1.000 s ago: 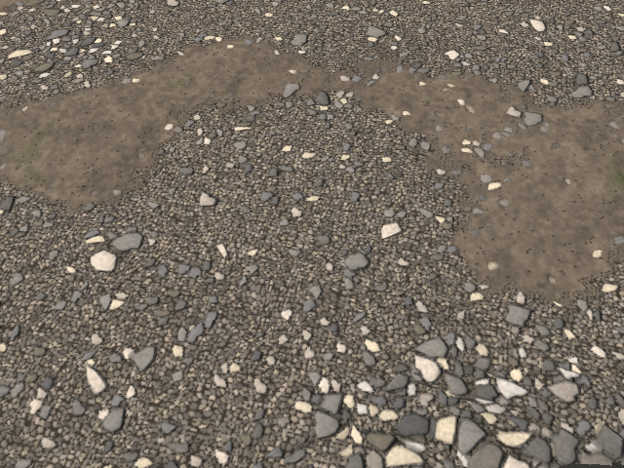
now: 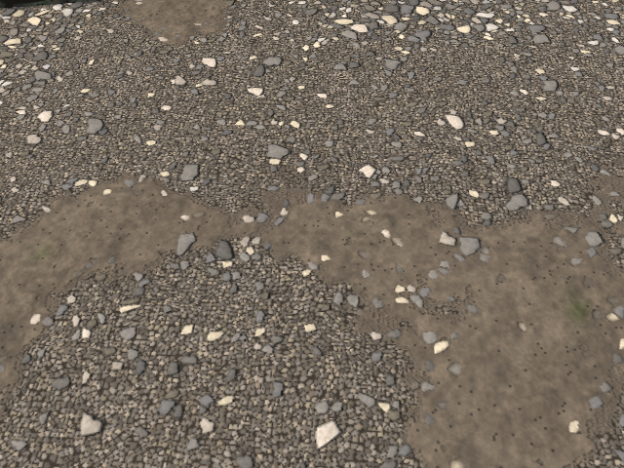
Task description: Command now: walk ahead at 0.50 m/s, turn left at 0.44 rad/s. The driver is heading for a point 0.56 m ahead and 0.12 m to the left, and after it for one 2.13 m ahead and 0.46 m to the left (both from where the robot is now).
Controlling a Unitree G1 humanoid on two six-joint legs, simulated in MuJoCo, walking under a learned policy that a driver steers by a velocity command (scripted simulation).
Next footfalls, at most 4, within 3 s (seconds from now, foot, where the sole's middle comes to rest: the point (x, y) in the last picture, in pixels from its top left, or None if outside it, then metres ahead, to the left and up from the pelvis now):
0.22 left None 0.29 0.15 -0.78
0.72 right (331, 417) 0.61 0.03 -0.78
1.20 left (196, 356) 0.75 0.36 -0.78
1.70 right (297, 255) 1.06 0.14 -0.78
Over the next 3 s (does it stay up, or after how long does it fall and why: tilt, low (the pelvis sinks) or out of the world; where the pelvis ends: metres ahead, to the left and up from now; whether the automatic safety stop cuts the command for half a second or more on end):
stays up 1.63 0.30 0.00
